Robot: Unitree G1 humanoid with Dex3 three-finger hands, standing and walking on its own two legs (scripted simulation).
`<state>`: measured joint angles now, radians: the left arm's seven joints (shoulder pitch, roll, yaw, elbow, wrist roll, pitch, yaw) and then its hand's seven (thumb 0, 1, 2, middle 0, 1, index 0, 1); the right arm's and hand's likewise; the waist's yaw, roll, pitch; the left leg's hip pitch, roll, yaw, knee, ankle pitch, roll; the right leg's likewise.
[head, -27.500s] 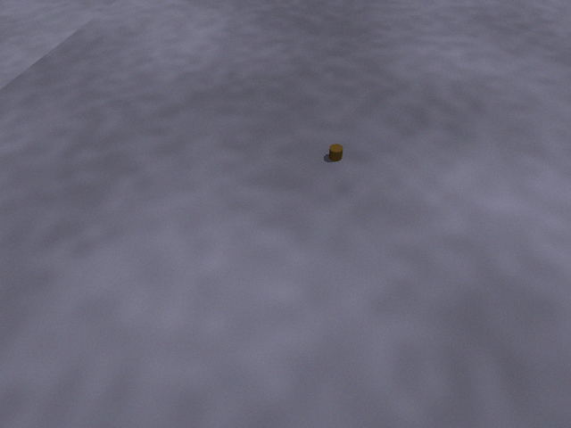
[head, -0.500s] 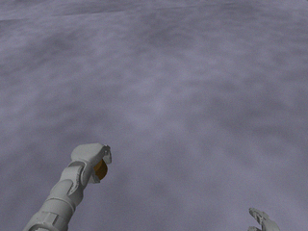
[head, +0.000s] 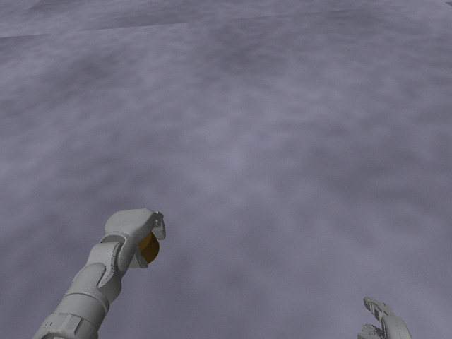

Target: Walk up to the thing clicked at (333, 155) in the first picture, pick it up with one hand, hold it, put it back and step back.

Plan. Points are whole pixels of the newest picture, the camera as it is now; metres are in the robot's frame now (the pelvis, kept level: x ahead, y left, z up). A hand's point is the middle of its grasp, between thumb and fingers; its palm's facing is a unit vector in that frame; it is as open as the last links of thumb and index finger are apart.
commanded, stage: hold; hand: left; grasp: from above
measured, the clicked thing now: (138, 244) +0.31 +0.24 -0.05
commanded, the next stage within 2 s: crouch in 0.50 s
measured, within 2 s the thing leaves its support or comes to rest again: neither
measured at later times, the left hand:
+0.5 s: hand (136, 245) +0.30 +0.23 -0.02, palm faces -0.44 -0.07 -0.90, open 8.2 cm
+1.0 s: hand (143, 262) +0.30 +0.24 -0.10, palm faces -0.47 -0.01 -0.88, open 8.2 cm
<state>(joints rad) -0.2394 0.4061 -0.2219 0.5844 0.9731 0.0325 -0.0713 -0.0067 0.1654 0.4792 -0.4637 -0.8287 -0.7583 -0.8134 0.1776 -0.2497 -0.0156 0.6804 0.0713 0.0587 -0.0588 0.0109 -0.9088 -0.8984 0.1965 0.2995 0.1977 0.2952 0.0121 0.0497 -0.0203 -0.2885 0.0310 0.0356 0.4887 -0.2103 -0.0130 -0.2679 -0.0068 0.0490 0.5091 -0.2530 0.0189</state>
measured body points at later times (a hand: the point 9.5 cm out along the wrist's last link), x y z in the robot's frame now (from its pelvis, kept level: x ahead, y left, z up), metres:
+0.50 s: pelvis +0.01 +0.00 +0.00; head +0.01 -0.02 +0.45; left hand +0.31 +0.23 +0.03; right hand +0.17 -0.24 -0.11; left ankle +0.03 +0.13 -0.74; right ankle +0.01 -0.13 -0.74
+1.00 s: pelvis -0.01 +0.00 -0.02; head +0.04 +0.00 +0.42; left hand +0.32 +0.24 -0.05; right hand +0.13 -0.26 -0.14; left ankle +0.03 +0.13 -0.74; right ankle +0.01 -0.13 -0.74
